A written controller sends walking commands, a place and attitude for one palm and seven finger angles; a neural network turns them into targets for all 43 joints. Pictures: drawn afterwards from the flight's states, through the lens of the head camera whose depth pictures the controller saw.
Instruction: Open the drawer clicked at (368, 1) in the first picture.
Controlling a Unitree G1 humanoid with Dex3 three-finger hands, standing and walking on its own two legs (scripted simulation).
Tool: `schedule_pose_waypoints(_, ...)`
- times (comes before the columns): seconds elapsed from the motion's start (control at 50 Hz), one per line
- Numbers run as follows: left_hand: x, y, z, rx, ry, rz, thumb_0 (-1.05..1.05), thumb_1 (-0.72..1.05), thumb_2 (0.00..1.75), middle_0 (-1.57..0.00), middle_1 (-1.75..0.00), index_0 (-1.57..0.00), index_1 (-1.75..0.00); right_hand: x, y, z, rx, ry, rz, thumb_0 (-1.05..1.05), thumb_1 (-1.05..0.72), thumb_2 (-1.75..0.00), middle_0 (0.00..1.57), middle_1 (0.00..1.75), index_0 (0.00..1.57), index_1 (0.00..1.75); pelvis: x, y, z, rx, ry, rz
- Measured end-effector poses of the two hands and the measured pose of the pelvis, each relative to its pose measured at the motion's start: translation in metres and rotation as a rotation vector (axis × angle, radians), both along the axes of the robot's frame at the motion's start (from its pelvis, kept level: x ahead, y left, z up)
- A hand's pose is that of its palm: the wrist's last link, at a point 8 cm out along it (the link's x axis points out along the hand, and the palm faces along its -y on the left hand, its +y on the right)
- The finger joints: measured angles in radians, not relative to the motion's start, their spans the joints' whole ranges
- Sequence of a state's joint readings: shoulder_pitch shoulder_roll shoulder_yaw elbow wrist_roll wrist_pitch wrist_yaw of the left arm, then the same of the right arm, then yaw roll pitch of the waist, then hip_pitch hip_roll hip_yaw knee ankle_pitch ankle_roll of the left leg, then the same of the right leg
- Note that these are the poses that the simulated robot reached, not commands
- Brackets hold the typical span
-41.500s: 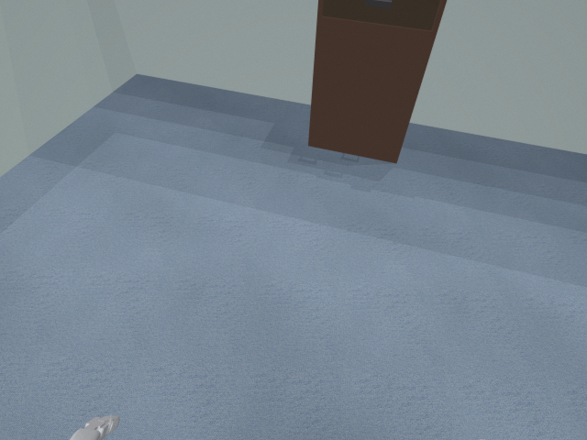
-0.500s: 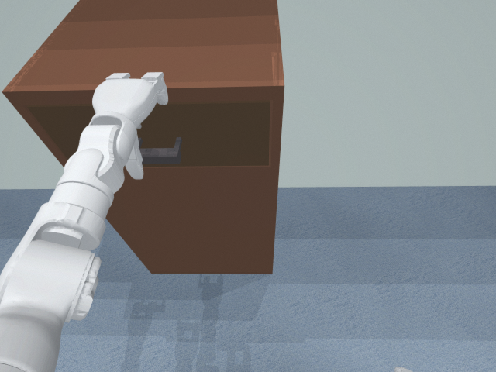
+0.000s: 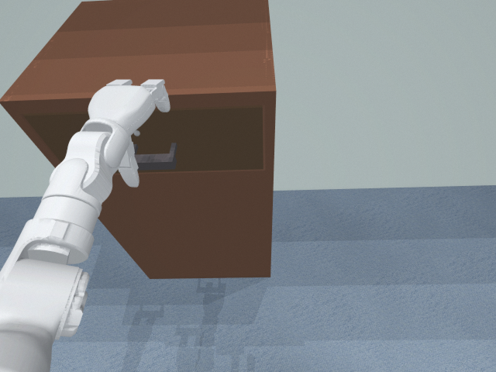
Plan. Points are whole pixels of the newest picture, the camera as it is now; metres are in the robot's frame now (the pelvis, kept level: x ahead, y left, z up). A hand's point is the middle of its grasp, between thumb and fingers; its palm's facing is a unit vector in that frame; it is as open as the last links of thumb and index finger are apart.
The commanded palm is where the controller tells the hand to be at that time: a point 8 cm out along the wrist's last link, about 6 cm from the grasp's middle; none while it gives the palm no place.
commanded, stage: draw the hand back to the body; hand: left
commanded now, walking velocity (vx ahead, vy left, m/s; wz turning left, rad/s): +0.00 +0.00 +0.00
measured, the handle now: (152, 154) +0.53 +0.22 +0.02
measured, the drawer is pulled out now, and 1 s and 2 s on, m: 0.00 0.00 0.00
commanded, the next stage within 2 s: step back with the hand held close in 1.46 s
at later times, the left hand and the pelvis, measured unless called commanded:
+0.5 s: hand (79, 203) +0.32 +0.24 +0.14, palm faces +0.05 -0.19 -0.98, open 13.9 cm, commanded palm +0.28 +0.25 +0.21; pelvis -0.01 +0.00 +0.01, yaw +3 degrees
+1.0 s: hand (26, 263) +0.21 +0.22 +0.20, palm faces +0.39 -0.86 -0.34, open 11.0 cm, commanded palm +0.16 +0.27 +0.21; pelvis +0.00 -0.01 +0.01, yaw +1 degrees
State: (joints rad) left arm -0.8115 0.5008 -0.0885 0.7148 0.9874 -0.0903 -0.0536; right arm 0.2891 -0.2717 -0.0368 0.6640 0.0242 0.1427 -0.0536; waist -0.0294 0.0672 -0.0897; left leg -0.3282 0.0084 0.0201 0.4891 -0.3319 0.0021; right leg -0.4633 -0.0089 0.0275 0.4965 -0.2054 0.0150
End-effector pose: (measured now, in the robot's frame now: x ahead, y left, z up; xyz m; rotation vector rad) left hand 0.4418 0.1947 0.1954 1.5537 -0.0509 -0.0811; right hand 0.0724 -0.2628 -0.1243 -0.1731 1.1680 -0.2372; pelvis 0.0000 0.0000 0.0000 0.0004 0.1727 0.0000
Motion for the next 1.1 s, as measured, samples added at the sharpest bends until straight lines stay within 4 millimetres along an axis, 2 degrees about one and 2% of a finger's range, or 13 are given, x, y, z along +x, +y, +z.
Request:
schedule_pose_waypoints(0.1, -0.024, 0.015, 0.005, -0.015, -0.094, 0.035, 0.00, -0.49, 0.30, -0.32, -1.20, -0.32, -1.20, 0.014, 0.004, 0.001, 0.026, -0.043, 0.017, 0.01, -0.91, -0.90, 0.20, 0.30, 0.20, 0.30, 0.000, 0.002, 0.001, 0.000, -0.023, -0.008)
schedule_pose_waypoints(0.22, -0.062, 0.043, 0.006, 0.017, -0.102, 0.162, 0.00, -0.49, 0.30, -0.32, -1.20, -0.32, -1.20, 0.052, 0.018, 0.008, 0.069, -0.131, 0.083, 0.01, -0.91, -0.90, 0.20, 0.30, 0.20, 0.30, -0.003, 0.003, 0.004, 0.001, -0.060, 0.006)
schedule_pose_waypoints(0.38, -0.114, 0.043, -0.001, 0.000, -0.029, 0.121, 0.00, -0.49, 0.30, -0.32, -1.20, -0.32, -1.20, 0.118, 0.045, 0.036, 0.073, -0.315, 0.206, 0.01, -0.91, -0.90, 0.20, 0.30, 0.20, 0.30, -0.008, 0.004, 0.006, 0.004, -0.123, 0.034)
schedule_pose_waypoints(0.48, -0.140, 0.049, -0.001, -0.010, -0.041, 0.098, 0.00, -0.49, 0.30, -0.32, -1.20, -0.32, -1.20, 0.141, 0.060, 0.052, 0.078, -0.395, 0.270, 0.01, -0.91, -0.90, 0.20, 0.30, 0.20, 0.30, -0.012, 0.002, 0.007, 0.004, -0.146, 0.040)
schedule_pose_waypoints(0.5, -0.145, 0.051, 0.001, -0.180, -0.057, 0.090, 0.00, -0.49, 0.30, -0.32, -1.20, -0.32, -1.20, 0.143, 0.064, 0.054, 0.083, -0.411, 0.275, 0.01, -0.91, -0.90, 0.20, 0.30, 0.20, 0.30, -0.013, 0.001, 0.007, 0.003, -0.157, 0.046)
schedule_pose_waypoints(0.54, -0.155, 0.051, 0.004, -0.548, -0.130, 0.060, 0.00, -0.48, 0.30, -0.32, -1.20, -0.32, -1.19, 0.144, 0.071, 0.059, 0.086, -0.446, 0.294, 0.01, -0.91, -0.90, 0.20, 0.30, 0.20, 0.30, -0.014, 0.000, 0.007, 0.002, -0.181, 0.053)
schedule_pose_waypoints(0.58, -0.165, 0.049, 0.007, -0.826, -0.219, 0.030, 0.00, -0.46, 0.31, -0.32, -1.18, -0.32, -1.18, 0.141, 0.077, 0.063, 0.086, -0.466, 0.309, 0.01, -0.91, -0.90, 0.20, 0.30, 0.20, 0.30, -0.013, -0.002, 0.007, 0.000, -0.198, 0.049)
schedule_pose_waypoints(0.62, -0.175, 0.049, 0.009, -1.013, -0.299, 0.011, 0.00, -0.43, 0.33, -0.32, -1.16, -0.32, -1.15, 0.135, 0.080, 0.066, 0.082, -0.480, 0.315, 0.01, -0.91, -0.90, 0.20, 0.30, 0.20, 0.30, -0.011, -0.004, 0.008, -0.005, -0.209, 0.042)
schedule_pose_waypoints(0.68, -0.190, 0.054, 0.010, -1.163, -0.389, 0.016, 0.00, -0.36, 0.36, -0.31, -1.12, -0.31, -1.11, 0.124, 0.078, 0.066, 0.072, -0.483, 0.307, 0.01, -0.91, -0.90, 0.20, 0.30, 0.20, 0.30, -0.007, -0.006, 0.008, -0.010, -0.222, 0.034)
schedule_pose_waypoints(0.8, -0.216, 0.070, 0.009, -1.206, -0.466, 0.072, 0.00, -0.20, 0.43, -0.29, -1.01, -0.29, -1.00, 0.101, 0.060, 0.055, 0.037, -0.439, 0.282, 0.01, -0.91, -0.90, 0.20, 0.30, 0.21, 0.30, -0.003, -0.007, 0.008, -0.015, -0.231, 0.027)
schedule_pose_waypoints(0.9, -0.243, 0.071, 0.013, -1.160, -0.484, 0.083, 0.00, -0.03, 0.50, -0.28, -0.90, -0.27, -0.89, 0.090, 0.043, 0.049, 0.012, -0.421, 0.265, 0.01, -0.91, -0.90, 0.20, 0.30, 0.20, 0.30, -0.001, -0.007, 0.008, -0.015, -0.227, 0.024)
schedule_pose_waypoints(1.0, -0.269, 0.070, 0.011, -1.126, -0.473, 0.102, 0.00, 0.14, 0.57, -0.26, -0.79, -0.26, -0.78, 0.089, 0.033, 0.050, -0.007, -0.440, 0.253, 0.01, -0.91, -0.90, 0.20, 0.30, 0.20, 0.30, -0.003, -0.007, 0.008, -0.014, -0.230, 0.024)
schedule_pose_waypoints(1.1, -0.296, 0.072, 0.009, -1.084, -0.465, 0.142, 0.00, 0.31, 0.65, -0.25, -0.68, -0.25, -0.67, 0.095, 0.033, 0.057, -0.008, -0.495, 0.258, 0.01, -0.91, -0.90, 0.20, 0.30, 0.20, 0.30, -0.007, -0.009, 0.007, -0.013, -0.233, 0.024)
